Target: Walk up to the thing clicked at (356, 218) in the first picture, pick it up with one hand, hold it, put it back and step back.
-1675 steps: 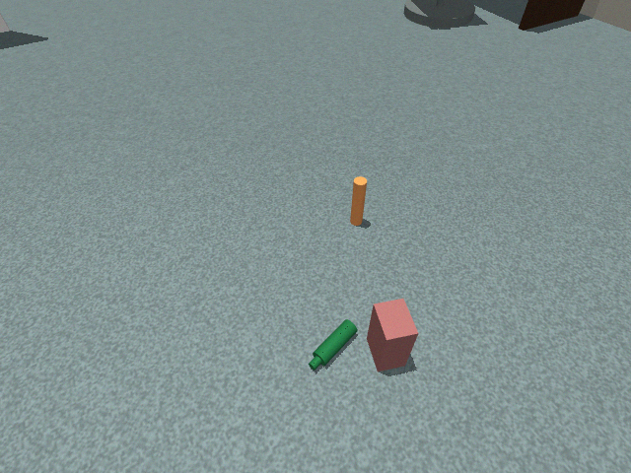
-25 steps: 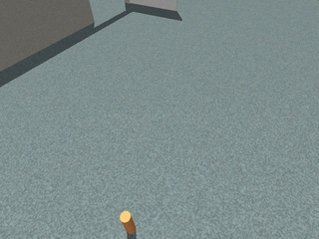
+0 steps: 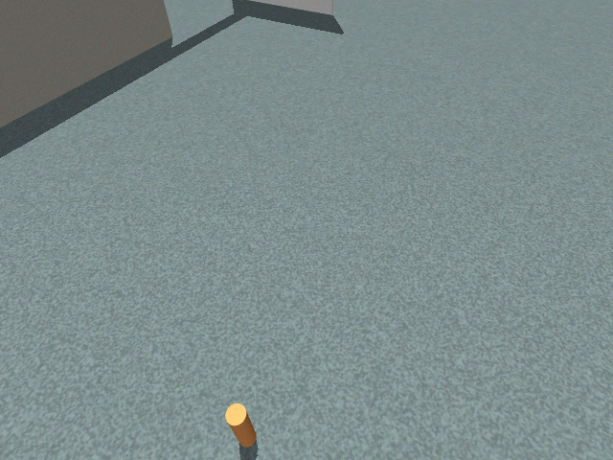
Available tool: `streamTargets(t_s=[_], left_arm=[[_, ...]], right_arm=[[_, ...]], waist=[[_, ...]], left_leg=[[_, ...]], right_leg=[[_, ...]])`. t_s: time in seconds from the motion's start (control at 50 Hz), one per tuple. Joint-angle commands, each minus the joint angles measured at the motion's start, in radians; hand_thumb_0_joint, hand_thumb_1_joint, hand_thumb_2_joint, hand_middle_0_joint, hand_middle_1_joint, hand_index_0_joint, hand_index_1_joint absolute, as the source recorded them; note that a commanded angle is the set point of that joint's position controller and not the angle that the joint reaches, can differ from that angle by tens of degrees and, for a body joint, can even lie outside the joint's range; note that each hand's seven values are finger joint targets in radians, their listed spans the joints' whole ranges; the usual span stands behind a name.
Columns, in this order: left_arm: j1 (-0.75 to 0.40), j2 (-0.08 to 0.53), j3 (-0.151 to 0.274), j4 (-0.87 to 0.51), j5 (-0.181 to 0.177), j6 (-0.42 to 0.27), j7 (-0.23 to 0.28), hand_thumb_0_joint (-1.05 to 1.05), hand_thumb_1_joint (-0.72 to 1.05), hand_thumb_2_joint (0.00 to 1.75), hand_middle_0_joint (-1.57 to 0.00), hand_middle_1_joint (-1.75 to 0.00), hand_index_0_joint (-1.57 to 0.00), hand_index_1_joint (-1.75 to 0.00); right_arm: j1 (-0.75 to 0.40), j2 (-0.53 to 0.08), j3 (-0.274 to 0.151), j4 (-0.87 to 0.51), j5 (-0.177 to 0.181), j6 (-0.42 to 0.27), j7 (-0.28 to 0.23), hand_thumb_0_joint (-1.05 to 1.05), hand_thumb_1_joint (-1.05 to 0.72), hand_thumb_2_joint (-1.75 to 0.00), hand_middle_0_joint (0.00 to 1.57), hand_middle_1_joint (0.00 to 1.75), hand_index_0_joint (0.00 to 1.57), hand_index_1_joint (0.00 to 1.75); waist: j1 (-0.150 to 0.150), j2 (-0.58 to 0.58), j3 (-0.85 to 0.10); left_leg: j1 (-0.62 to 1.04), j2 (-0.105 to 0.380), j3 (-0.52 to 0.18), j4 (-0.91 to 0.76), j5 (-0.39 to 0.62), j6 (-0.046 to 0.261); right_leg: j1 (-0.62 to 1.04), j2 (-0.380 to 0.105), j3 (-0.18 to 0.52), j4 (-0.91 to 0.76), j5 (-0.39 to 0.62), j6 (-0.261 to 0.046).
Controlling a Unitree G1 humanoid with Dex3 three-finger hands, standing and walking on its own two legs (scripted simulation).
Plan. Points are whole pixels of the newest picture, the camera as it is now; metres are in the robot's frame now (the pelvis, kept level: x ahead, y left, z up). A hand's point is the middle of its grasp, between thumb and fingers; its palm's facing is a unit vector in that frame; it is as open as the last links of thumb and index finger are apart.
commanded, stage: stand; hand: left
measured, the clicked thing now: (242, 426) +0.34 +0.20 -0.67
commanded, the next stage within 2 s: go down in 1.98 s
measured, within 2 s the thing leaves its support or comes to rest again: neither
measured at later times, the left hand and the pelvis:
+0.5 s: hand out of the picture +0.07 +0.25 -0.16, palm faces -0.02 -0.94 -0.34, open 7.3 cm; pelvis +0.00 -0.01 +0.00, yaw +0 degrees
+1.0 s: hand out of the picture +0.08 +0.24 -0.16, palm faces -0.03 -0.94 -0.34, open 7.3 cm; pelvis +0.00 -0.01 +0.00, yaw +0 degrees
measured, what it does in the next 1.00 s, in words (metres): stands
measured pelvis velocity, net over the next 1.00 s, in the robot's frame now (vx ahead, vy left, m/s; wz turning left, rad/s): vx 0.00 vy -0.01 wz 0.00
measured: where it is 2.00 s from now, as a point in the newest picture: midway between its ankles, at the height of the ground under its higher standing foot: outside the picture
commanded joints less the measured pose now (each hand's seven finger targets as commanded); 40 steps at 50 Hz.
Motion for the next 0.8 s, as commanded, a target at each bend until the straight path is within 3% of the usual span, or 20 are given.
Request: streamTargets(t_s=[0.0, 0.12, 0.18, 0.26, 0.3, 0.52, 0.64, 0.78], left_arm=[[-0.033, 0.211, 0.037, -0.059, 0.004, -0.019, 0.009, 0.00, 0.90, 0.90, -0.20, -0.30, -0.20, -0.30], [-0.028, 0.217, 0.039, -0.059, 0.007, -0.017, 0.008, 0.00, 0.90, 0.90, -0.20, -0.30, -0.20, -0.30], [-0.026, 0.217, 0.038, -0.062, 0.004, -0.019, 0.008, 0.00, 0.90, 0.90, -0.20, -0.30, -0.20, -0.30], [-0.021, 0.216, 0.038, -0.065, 0.004, -0.019, 0.007, 0.00, 0.90, 0.90, -0.20, -0.30, -0.20, -0.30], [-0.014, 0.212, 0.035, -0.068, 0.005, -0.019, 0.007, 0.00, 0.90, 0.90, -0.20, -0.30, -0.20, -0.30], [-0.002, 0.220, 0.035, -0.064, 0.006, -0.019, 0.008, 0.00, 0.90, 0.90, -0.20, -0.30, -0.20, -0.30], [-0.002, 0.219, 0.035, -0.069, 0.004, -0.021, 0.008, 0.00, 0.90, 0.90, -0.20, -0.30, -0.20, -0.30], [0.004, 0.220, 0.034, -0.070, 0.006, -0.020, 0.009, 0.00, 0.90, 0.90, -0.20, -0.30, -0.20, -0.30]], right_arm=[[-0.050, -0.220, -0.035, -0.057, 0.000, -0.020, -0.014, 0.00, -0.90, -0.90, 0.20, 0.30, 0.20, 0.30], [-0.046, -0.220, -0.035, -0.054, -0.003, -0.016, -0.008, 0.00, -0.90, -0.90, 0.20, 0.30, 0.20, 0.30], [-0.044, -0.213, -0.034, -0.055, -0.004, -0.020, -0.007, 0.00, -0.90, -0.90, 0.20, 0.30, 0.20, 0.30], [-0.033, -0.221, -0.036, -0.054, -0.003, -0.020, -0.009, 0.00, -0.90, -0.90, 0.20, 0.30, 0.20, 0.30], [-0.036, -0.218, -0.036, -0.054, -0.005, -0.021, -0.009, 0.00, -0.90, -0.90, 0.20, 0.30, 0.20, 0.30], [-0.014, -0.215, -0.030, -0.054, -0.004, -0.018, -0.009, 0.00, -0.90, -0.90, 0.20, 0.30, 0.20, 0.30], [-0.003, -0.215, -0.030, -0.055, -0.004, -0.020, -0.009, 0.00, -0.90, -0.90, 0.20, 0.30, 0.20, 0.30], [-0.016, -0.214, -0.030, -0.059, -0.004, -0.018, -0.009, 0.00, -0.90, -0.90, 0.20, 0.30, 0.20, 0.30]], waist=[[0.002, 0.011, -0.111], [-0.001, 0.007, -0.092], [0.001, 0.003, -0.092], [-0.002, 0.011, -0.102], [0.002, 0.013, -0.109], [0.002, -0.002, -0.075], [0.002, 0.004, -0.096], [0.007, 0.003, -0.078]], left_leg=[[0.054, 0.119, -0.093, -0.031, 0.198, 0.018], [0.030, 0.111, -0.097, -0.050, 0.056, 0.023], [0.033, 0.114, -0.101, -0.044, 0.124, 0.020], [0.039, 0.116, -0.098, -0.033, 0.113, 0.022], [0.045, 0.119, -0.099, -0.027, 0.155, 0.021], [0.018, 0.110, -0.099, -0.038, 0.079, 0.021], [0.035, 0.117, -0.099, -0.033, 0.157, 0.020], [0.029, 0.116, -0.100, -0.038, 0.125, 0.018]], right_leg=[[-0.015, -0.113, 0.079, -0.043, 0.178, -0.028], [-0.046, -0.111, 0.085, -0.065, 0.067, -0.029], [-0.039, -0.110, 0.083, -0.059, 0.110, -0.030], [-0.038, -0.115, 0.090, -0.058, 0.108, -0.035], [-0.038, -0.114, 0.085, -0.050, 0.143, -0.035], [-0.058, -0.112, 0.089, -0.064, 0.082, -0.033], [-0.035, -0.114, 0.086, -0.051, 0.152, -0.037], [-0.050, -0.109, 0.083, -0.056, 0.117, -0.037]])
